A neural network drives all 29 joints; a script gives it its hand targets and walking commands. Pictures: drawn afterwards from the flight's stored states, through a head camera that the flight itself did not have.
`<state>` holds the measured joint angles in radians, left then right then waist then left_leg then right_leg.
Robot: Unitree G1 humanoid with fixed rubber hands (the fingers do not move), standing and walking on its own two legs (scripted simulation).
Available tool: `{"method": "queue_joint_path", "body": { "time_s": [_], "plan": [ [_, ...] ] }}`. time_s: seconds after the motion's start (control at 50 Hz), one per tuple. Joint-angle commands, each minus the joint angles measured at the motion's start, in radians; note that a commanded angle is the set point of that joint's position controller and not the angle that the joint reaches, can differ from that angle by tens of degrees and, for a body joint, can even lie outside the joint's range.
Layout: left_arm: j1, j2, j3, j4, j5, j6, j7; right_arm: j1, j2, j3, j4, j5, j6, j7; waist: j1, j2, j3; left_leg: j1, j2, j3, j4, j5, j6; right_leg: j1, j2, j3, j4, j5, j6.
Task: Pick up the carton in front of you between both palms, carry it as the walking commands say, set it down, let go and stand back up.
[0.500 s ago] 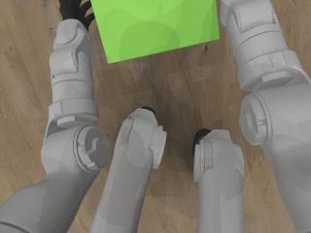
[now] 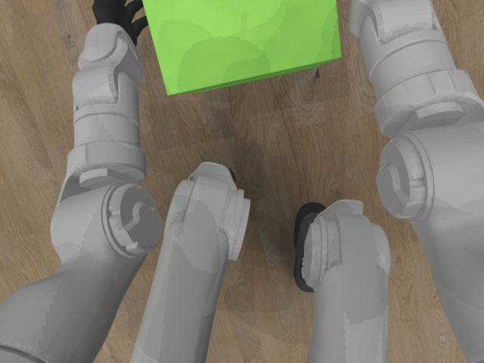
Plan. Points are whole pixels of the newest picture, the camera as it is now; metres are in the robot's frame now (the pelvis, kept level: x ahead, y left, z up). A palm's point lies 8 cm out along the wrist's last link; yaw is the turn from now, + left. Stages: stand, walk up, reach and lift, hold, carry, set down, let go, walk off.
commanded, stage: set down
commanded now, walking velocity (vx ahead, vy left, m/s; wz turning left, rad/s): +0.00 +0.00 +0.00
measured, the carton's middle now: (243, 9) +0.54 +0.13 -0.26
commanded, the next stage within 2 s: let go in 1.86 s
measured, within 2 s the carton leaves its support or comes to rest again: neither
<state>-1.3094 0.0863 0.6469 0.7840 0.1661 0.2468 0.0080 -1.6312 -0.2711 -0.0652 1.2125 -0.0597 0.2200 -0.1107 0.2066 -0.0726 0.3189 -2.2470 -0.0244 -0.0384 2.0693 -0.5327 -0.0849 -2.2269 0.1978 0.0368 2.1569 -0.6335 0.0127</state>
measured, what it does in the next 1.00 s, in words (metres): stands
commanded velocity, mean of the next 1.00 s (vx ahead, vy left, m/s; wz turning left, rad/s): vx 0.00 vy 0.00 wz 0.00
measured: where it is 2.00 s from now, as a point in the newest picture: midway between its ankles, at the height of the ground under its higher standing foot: (259, 242)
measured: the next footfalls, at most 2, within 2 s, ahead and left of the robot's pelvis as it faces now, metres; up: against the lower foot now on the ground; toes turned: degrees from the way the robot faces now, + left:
none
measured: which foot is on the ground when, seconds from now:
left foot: down 0.00-1.00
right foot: down 0.00-1.00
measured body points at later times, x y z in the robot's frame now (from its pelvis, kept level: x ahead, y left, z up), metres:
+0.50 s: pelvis +0.01 +0.00 -0.01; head +0.39 +0.01 +0.23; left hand +0.49 +0.28 -0.19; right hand +0.60 -0.01 -0.19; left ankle +0.12 +0.14 -0.36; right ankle +0.09 -0.10 -0.36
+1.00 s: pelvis -0.01 +0.01 -0.01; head +0.36 +0.05 +0.23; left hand +0.48 +0.33 -0.16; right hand +0.62 -0.01 -0.15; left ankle +0.12 +0.13 -0.36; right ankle +0.09 -0.10 -0.36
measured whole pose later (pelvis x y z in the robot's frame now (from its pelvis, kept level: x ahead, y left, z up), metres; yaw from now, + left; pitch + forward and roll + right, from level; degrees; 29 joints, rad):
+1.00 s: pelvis -0.01 +0.01 -0.01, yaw +3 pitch +36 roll +3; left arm -1.40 0.27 0.38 0.96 -0.20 0.10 0.13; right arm -1.66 -0.48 0.16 1.07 0.16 0.20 -0.08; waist 0.20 0.00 0.42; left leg -2.24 0.01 0.04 2.09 -0.47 0.01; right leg -2.19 0.07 0.03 2.21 -0.64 0.00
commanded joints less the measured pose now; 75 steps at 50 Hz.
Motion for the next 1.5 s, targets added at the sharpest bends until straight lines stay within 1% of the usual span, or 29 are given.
{"method": "queue_joint_path", "body": {
  "time_s": [0.0,0.12,0.3,0.36,0.42,0.44,0.48,0.5,0.54,0.56,0.6,0.64,0.68,0.76,0.82,0.9,0.94,0.96,1.0,1.06,1.1,1.14,1.18,1.22,1.26,1.32,1.36,1.42,1.48],
  "plan": [
    [-0.56,-0.5,-0.306,0.026,-0.051,-0.026,-0.195,-0.368,0.709,0.127,-0.069,0.062,-0.039,0.211,0.128,-0.14,-0.916,0.481,-0.044,0.12,-0.103,0.332,0.035,0.327,-0.013,-0.036,-0.195,0.204,-0.015],
    [-0.501,-0.477,-0.264,0.076,-0.034,-0.032,-0.192,-0.314,0.655,0.096,-0.039,0.036,-0.046,0.217,0.102,-0.135,-0.851,0.46,-0.043,0.109,-0.09,0.348,0.038,0.294,-0.024,-0.028,-0.185,0.232,-0.016],
    [-0.407,-0.437,-0.221,0.125,-0.021,-0.042,-0.192,-0.219,0.621,0.079,-0.018,-0.005,-0.05,0.217,0.071,-0.152,-0.791,0.383,-0.049,0.097,-0.066,0.369,0.046,0.29,-0.039,-0.007,-0.171,0.308,-0.025],
    [-0.386,-0.404,-0.198,0.138,-0.01,-0.043,-0.189,-0.211,0.591,0.075,-0.024,-0.02,-0.047,0.216,0.069,-0.148,-0.77,0.347,-0.048,0.101,-0.06,0.338,0.045,0.305,-0.046,0.003,-0.172,0.3,-0.028],
    [-0.377,-0.365,-0.171,0.15,-0.006,-0.05,-0.178,-0.232,0.542,0.084,-0.036,-0.024,-0.047,0.207,0.078,-0.148,-0.78,0.333,-0.044,0.11,-0.054,0.322,0.039,0.34,-0.054,0.011,-0.171,0.298,-0.025],
    [-0.368,-0.339,-0.157,0.156,-0.005,-0.054,-0.17,-0.238,0.51,0.086,-0.041,-0.024,-0.048,0.201,0.083,-0.149,-0.787,0.334,-0.041,0.113,-0.052,0.321,0.036,0.356,-0.058,0.013,-0.17,0.301,-0.022],
    [-0.317,-0.22,-0.108,0.171,-0.001,-0.071,-0.135,-0.236,0.371,0.082,-0.063,-0.02,-0.056,0.172,0.095,-0.148,-0.808,0.35,-0.031,0.122,-0.048,0.326,0.027,0.397,-0.067,0.019,-0.17,0.314,-0.014],
    [-0.273,-0.122,-0.076,0.186,0.001,-0.088,-0.106,-0.229,0.258,0.078,-0.075,-0.012,-0.063,0.147,0.103,-0.145,-0.82,0.364,-0.023,0.126,-0.048,0.332,0.021,0.42,-0.074,0.023,-0.17,0.32,-0.007],
    [-0.168,0.178,-0.007,0.234,-0.005,-0.142,-0.025,-0.196,-0.056,0.063,-0.081,0.01,-0.084,0.073,0.115,-0.138,-0.851,0.386,-0.003,0.13,-0.049,0.336,0.012,0.458,-0.095,0.033,-0.166,0.327,0.012],
    [-0.151,0.276,0.002,0.257,-0.022,-0.167,0.011,-0.21,-0.143,0.077,-0.079,0.028,-0.091,0.041,0.117,-0.135,-0.878,0.392,0.007,0.126,-0.049,0.345,0.01,0.468,-0.104,0.042,-0.162,0.337,0.019],
    [-0.163,0.322,-0.018,0.255,-0.089,-0.203,0.044,-0.256,-0.173,0.127,-0.096,0.078,-0.096,0.02,0.133,-0.128,-0.91,0.391,0.016,0.126,-0.059,0.38,0.014,0.481,-0.12,0.064,-0.162,0.359,0.017],
    [-0.217,0.344,-0.051,0.229,-0.151,-0.233,0.058,-0.305,-0.171,0.172,-0.118,0.131,-0.103,0.027,0.138,-0.138,-0.939,0.402,0.023,0.115,-0.056,0.425,0.022,0.495,-0.134,0.08,-0.153,0.399,0.009],
    [-0.266,0.352,-0.107,0.208,-0.215,-0.246,0.064,-0.347,-0.154,0.217,-0.151,0.186,-0.109,0.039,0.135,-0.158,-0.988,0.432,0.029,0.102,-0.048,0.461,0.032,0.523,-0.139,0.075,-0.138,0.413,-0.001],
    [-0.297,0.369,-0.188,0.157,-0.3,-0.239,0.067,-0.404,-0.179,0.258,-0.239,0.253,-0.101,0.043,0.152,-0.168,-1.138,0.564,0.036,0.101,-0.051,0.515,0.048,0.58,-0.138,0.036,-0.111,0.375,-0.001],
    [-0.306,0.379,-0.232,0.113,-0.352,-0.213,0.087,-0.427,-0.229,0.251,-0.282,0.265,-0.081,0.038,0.155,-0.158,-1.264,0.697,0.029,0.1,-0.074,0.526,0.048,0.616,-0.134,0.004,-0.111,0.312,0.0],
    [-0.283,0.38,-0.26,0.056,-0.381,-0.163,0.124,-0.413,-0.293,0.205,-0.273,0.211,-0.035,0.031,0.137,-0.164,-1.384,0.839,0.006,0.104,-0.134,0.484,0.05,0.653,-0.123,-0.044,-0.143,0.211,-0.007],
    [-0.272,0.36,-0.277,0.017,-0.382,-0.133,0.143,-0.39,-0.304,0.17,-0.261,0.188,-0.009,0.032,0.12,-0.148,-1.408,0.905,-0.005,0.105,-0.174,0.453,0.054,0.632,-0.111,-0.07,-0.171,0.156,-0.015],
    [-0.269,0.343,-0.288,-0.007,-0.38,-0.117,0.152,-0.376,-0.306,0.154,-0.259,0.181,0.003,0.034,0.108,-0.127,-1.419,0.948,-0.009,0.104,-0.195,0.442,0.054,0.607,-0.105,-0.083,-0.188,0.132,-0.019],
    [-0.257,0.301,-0.306,-0.023,-0.371,-0.084,0.165,-0.336,-0.31,0.124,-0.225,0.172,0.021,0.044,0.089,-0.069,-1.37,1.001,-0.014,0.099,-0.236,0.406,0.051,0.508,-0.098,-0.1,-0.225,0.074,-0.029],
    [-0.239,0.241,-0.298,-0.023,-0.331,-0.061,0.165,-0.264,-0.306,0.065,-0.14,0.151,0.026,0.074,0.065,0.012,-1.209,0.986,-0.016,0.075,-0.288,0.346,0.038,0.339,-0.092,-0.101,-0.28,0.009,-0.041],
    [-0.223,0.212,-0.292,-0.032,-0.305,-0.063,0.157,-0.224,-0.306,0.029,-0.109,0.131,0.013,0.091,0.05,0.039,-1.171,0.978,-0.015,0.066,-0.305,0.365,0.027,0.276,-0.089,-0.096,-0.314,0.019,-0.046],
    [-0.198,0.188,-0.29,-0.033,-0.289,-0.067,0.148,-0.191,-0.307,-0.001,-0.09,0.11,-0.001,0.1,0.043,0.046,-1.174,0.988,-0.015,0.064,-0.316,0.422,0.021,0.25,-0.088,-0.09,-0.345,0.048,-0.045],
    [-0.166,0.177,-0.281,-0.033,-0.278,-0.073,0.137,-0.176,-0.301,-0.016,-0.083,0.092,-0.014,0.104,0.045,0.034,-1.184,0.988,-0.017,0.07,-0.333,0.469,0.018,0.26,-0.087,-0.085,-0.379,0.079,-0.041],
    [-0.136,0.181,-0.268,-0.049,-0.274,-0.076,0.128,-0.171,-0.288,-0.013,-0.104,0.081,-0.022,0.103,0.054,0.003,-1.225,0.975,-0.02,0.086,-0.358,0.5,0.016,0.325,-0.086,-0.079,-0.414,0.114,-0.036],
    [-0.108,0.198,-0.251,-0.079,-0.276,-0.072,0.122,-0.182,-0.272,0.006,-0.157,0.08,-0.021,0.099,0.074,-0.05,-1.298,0.95,-0.023,0.107,-0.39,0.518,0.018,0.446,-0.087,-0.072,-0.448,0.162,-0.03],
    [-0.071,0.248,-0.219,-0.143,-0.281,-0.052,0.119,-0.212,-0.243,0.048,-0.269,0.088,0.003,0.092,0.115,-0.155,-1.435,0.879,-0.031,0.141,-0.448,0.522,0.027,0.705,-0.087,-0.057,-0.497,0.254,-0.02],
    [-0.057,0.279,-0.207,-0.18,-0.279,-0.032,0.115,-0.225,-0.23,0.06,-0.333,0.091,0.032,0.087,0.13,-0.217,-1.494,0.82,-0.036,0.158,-0.489,0.512,0.034,0.858,-0.087,-0.048,-0.528,0.312,-0.012],
    [-0.034,0.296,-0.201,-0.207,-0.281,-0.008,0.1,-0.211,-0.209,0.062,-0.382,0.086,0.072,0.083,0.128,-0.258,-1.52,0.78,-0.04,0.169,-0.541,0.513,0.04,0.985,-0.089,-0.039,-0.576,0.381,-0.001],
    [0.0,0.288,-0.201,-0.195,-0.286,0.002,0.08,-0.178,-0.194,0.048,-0.394,0.07,0.09,0.083,0.109,-0.261,-1.507,0.775,-0.041,0.168,-0.587,0.523,0.041,1.041,-0.093,-0.027,-0.628,0.428,0.007]
  ]
}}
